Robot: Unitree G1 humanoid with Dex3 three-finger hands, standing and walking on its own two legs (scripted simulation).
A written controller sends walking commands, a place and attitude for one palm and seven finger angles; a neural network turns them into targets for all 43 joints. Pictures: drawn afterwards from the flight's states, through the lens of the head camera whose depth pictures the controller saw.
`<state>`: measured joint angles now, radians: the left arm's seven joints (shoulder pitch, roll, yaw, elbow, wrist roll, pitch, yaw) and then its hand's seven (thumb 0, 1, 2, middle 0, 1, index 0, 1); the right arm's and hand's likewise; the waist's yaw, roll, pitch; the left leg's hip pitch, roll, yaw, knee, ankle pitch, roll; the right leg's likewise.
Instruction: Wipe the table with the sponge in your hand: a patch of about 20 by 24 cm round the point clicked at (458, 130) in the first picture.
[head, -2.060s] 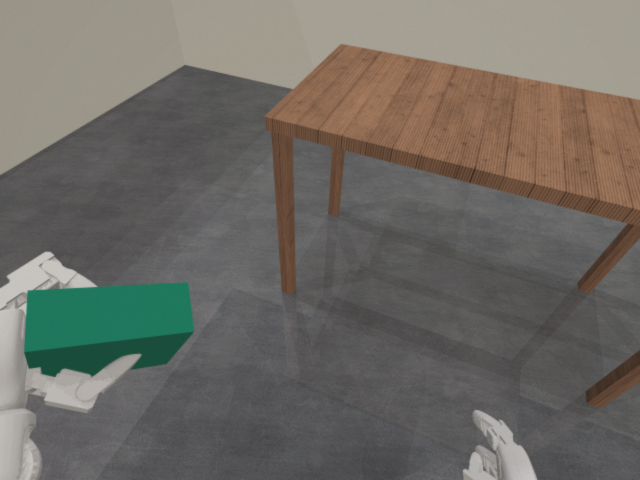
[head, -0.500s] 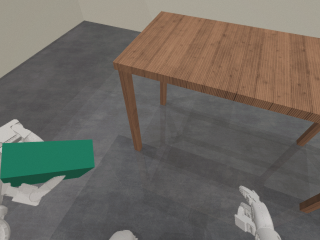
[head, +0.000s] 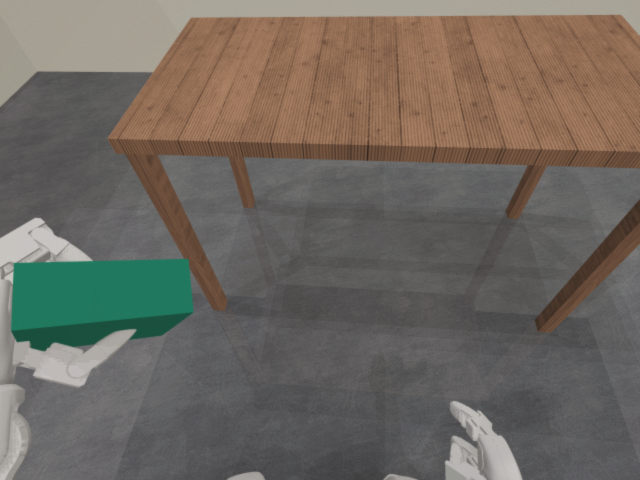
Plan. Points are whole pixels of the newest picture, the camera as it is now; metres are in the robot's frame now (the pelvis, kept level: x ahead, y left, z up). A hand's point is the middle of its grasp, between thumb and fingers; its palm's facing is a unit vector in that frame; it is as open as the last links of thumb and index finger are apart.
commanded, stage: turn to face it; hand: left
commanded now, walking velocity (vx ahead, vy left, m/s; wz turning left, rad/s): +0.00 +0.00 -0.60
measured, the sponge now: (128, 305) +0.24 +0.20 +0.16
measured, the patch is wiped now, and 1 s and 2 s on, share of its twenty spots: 0.00 0.00 0.00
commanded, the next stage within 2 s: take the last steps up to it in 0.76 s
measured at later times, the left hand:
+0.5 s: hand (126, 356) +0.18 +0.17 +0.19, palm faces +0.19 -0.89 -0.42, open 9.0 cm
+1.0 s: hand (234, 432) +0.13 +0.07 +0.20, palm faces -0.01 -0.86 -0.52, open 9.0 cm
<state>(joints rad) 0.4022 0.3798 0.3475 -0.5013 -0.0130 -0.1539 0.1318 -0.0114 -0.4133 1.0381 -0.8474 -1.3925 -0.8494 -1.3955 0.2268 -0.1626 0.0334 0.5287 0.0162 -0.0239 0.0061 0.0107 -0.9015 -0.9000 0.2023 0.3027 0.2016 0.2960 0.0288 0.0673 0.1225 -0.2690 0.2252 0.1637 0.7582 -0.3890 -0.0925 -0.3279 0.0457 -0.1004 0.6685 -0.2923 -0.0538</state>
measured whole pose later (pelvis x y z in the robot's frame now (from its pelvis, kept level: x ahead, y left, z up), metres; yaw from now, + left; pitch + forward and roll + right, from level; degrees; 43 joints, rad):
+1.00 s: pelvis -0.15 -0.06 +0.02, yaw -23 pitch +0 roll +1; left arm 0.56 0.43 0.39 -0.56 -0.02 -0.23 0.15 -0.01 -0.41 1.04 -0.85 -1.39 -0.85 -1.40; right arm 0.21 -0.24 -0.03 0.60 0.01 -0.02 -0.05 0.01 -0.91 -0.90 0.20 0.30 0.20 0.30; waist -0.04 -0.02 0.05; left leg -0.34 0.03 0.08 0.74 -0.44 -0.02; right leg -0.35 0.03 -0.02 0.51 -0.16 -0.07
